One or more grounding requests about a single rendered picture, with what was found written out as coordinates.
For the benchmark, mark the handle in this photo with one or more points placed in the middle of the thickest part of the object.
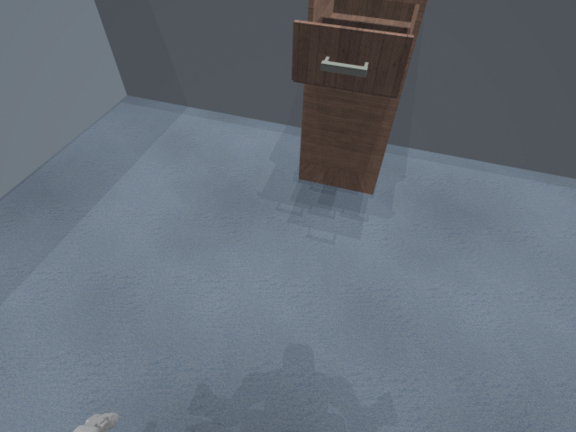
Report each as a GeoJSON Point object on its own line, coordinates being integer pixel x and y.
{"type": "Point", "coordinates": [341, 68]}

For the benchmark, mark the robot left hand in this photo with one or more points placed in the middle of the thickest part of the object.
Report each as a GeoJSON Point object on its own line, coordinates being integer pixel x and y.
{"type": "Point", "coordinates": [99, 423]}

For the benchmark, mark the cabinet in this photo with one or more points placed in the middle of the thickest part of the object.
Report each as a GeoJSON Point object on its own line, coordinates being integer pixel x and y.
{"type": "Point", "coordinates": [344, 134]}

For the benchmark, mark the drawer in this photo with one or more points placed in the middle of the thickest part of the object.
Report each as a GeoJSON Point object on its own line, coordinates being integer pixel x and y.
{"type": "Point", "coordinates": [385, 47]}

